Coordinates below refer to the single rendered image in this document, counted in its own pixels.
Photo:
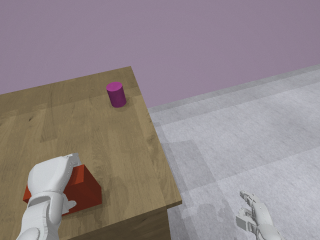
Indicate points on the robot left forearm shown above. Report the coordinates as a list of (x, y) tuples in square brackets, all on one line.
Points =
[(42, 217)]

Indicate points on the table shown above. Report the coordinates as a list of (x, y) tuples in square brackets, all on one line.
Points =
[(118, 145)]

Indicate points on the robot right forearm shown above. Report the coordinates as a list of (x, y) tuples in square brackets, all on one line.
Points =
[(268, 232)]

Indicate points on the left robot hand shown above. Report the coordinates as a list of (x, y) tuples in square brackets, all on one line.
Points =
[(53, 175)]

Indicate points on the right robot hand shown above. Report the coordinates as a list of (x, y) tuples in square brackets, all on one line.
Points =
[(249, 220)]

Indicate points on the sponge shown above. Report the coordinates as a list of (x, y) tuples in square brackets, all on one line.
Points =
[(82, 187)]

